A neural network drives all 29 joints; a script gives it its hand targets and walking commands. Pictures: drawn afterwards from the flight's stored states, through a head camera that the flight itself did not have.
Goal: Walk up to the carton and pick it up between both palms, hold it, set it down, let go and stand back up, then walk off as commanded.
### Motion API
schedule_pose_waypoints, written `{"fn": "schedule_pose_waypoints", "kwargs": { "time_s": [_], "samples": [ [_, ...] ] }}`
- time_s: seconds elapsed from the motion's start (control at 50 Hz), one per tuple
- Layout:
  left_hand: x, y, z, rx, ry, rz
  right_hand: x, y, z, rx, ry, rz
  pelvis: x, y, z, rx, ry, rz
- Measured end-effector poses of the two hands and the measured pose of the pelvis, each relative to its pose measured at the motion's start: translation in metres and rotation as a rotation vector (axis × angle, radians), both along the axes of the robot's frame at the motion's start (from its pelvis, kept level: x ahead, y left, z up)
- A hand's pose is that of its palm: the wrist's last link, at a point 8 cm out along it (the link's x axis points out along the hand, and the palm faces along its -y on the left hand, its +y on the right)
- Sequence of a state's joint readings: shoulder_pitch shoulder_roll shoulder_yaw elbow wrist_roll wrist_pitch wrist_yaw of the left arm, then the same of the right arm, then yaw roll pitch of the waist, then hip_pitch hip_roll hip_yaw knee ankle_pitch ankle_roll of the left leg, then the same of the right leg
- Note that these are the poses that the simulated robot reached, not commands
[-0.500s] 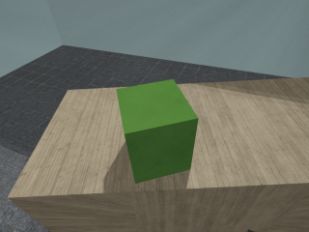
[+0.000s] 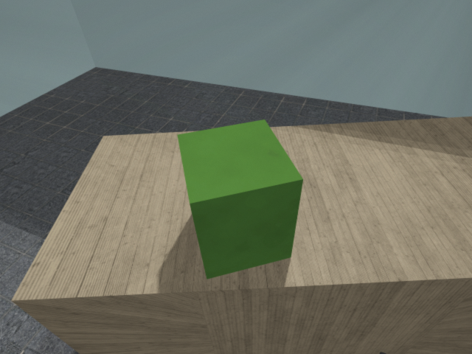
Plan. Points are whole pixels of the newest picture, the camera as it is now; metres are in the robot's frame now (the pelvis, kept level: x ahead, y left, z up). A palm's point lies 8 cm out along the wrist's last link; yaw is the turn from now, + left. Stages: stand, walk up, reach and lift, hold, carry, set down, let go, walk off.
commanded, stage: walk off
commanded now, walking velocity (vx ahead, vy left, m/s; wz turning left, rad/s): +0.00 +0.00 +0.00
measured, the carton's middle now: (236, 198) +0.46 +0.06 +0.01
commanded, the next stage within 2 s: none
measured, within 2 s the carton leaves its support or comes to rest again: neither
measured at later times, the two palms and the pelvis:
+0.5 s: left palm out of the picture +0.01 +0.35 -0.14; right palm out of the picture +0.02 -0.24 -0.11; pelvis -0.06 +0.04 -0.02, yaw -1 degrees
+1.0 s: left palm out of the picture -0.12 +0.33 -0.10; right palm out of the picture -0.13 -0.27 -0.16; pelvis -0.20 +0.02 -0.02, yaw -4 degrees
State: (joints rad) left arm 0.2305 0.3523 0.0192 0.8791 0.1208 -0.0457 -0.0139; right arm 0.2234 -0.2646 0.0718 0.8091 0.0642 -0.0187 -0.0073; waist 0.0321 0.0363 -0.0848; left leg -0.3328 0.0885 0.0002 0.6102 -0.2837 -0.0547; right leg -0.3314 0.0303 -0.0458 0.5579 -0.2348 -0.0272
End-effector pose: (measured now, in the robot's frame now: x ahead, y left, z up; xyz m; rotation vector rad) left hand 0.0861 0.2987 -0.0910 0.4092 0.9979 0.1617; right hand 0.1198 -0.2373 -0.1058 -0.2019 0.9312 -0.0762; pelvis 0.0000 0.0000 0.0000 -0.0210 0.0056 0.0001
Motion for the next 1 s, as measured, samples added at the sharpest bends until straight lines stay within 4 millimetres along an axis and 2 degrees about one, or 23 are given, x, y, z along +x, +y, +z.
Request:
{"fn": "schedule_pose_waypoints", "kwargs": {
  "time_s": [0.14,0.2,0.38,0.48,0.62,0.8,0.9,1.0],
  "samples": [
    [-0.001,0.000,-0.002,-0.004,0.003,-0.001,-0.001,-0.001,0.001,-0.007,0.003,0.000,0.000,0.000,0.000,0.000,0.000,0.000],
    [-0.008,0.003,-0.005,-0.004,0.021,-0.002,-0.009,-0.003,-0.002,-0.018,0.026,-0.001,-0.005,0.002,-0.002,-0.002,-0.014,-0.002],
    [-0.052,0.042,-0.039,-0.001,0.123,-0.009,-0.064,-0.001,-0.011,-0.110,0.139,-0.046,-0.040,0.030,-0.019,-0.029,-0.052,-0.009],
    [-0.075,0.049,-0.045,0.000,0.169,-0.013,-0.093,-0.001,-0.003,-0.140,0.156,-0.066,-0.060,0.035,-0.016,-0.035,-0.079,-0.013],
    [-0.104,0.047,-0.042,0.033,0.206,-0.047,-0.139,-0.007,-0.015,-0.123,0.182,-0.101,-0.095,0.031,-0.019,-0.008,-0.084,-0.049],
    [-0.160,0.031,-0.023,0.121,0.217,-0.045,-0.205,-0.027,-0.058,-0.047,0.220,-0.116,-0.153,0.012,-0.032,0.038,-0.130,-0.078],
    [-0.184,0.029,-0.008,0.138,0.199,-0.026,-0.229,-0.031,-0.058,-0.038,0.220,-0.121,-0.178,0.012,-0.026,0.037,-0.134,-0.077],
    [-0.208,0.035,-0.008,0.128,0.203,-0.018,-0.254,-0.030,-0.054,-0.060,0.233,-0.117,-0.203,0.021,-0.023,0.036,-0.117,-0.067]
  ]
}}
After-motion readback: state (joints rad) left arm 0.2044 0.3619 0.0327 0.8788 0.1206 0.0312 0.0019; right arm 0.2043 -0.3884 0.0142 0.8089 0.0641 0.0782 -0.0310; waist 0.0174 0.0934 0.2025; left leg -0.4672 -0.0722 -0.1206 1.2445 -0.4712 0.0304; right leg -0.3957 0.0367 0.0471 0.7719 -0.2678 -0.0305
